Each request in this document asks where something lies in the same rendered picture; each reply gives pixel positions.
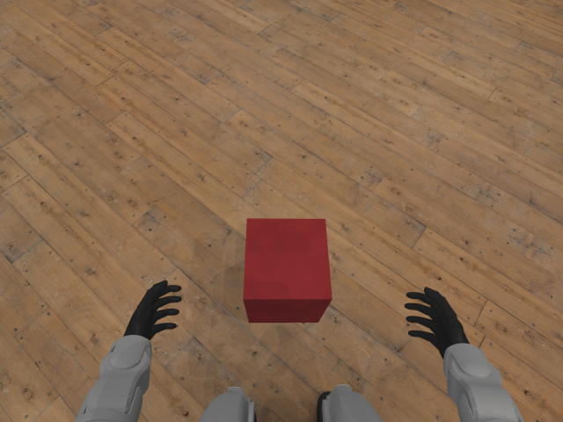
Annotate carton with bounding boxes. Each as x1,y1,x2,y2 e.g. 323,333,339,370
243,218,333,323

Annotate right robot thigh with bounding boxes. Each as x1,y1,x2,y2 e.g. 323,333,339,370
322,391,383,422

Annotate right robot forearm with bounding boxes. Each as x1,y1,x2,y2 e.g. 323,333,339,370
443,343,524,422

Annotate left robot forearm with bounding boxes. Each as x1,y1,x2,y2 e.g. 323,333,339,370
75,335,152,422

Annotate robot right shin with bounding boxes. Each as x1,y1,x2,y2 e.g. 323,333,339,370
329,384,352,396

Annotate robot left hand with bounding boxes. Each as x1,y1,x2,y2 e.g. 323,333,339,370
123,280,182,340

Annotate robot right hand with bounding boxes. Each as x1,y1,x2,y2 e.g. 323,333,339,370
405,287,470,358

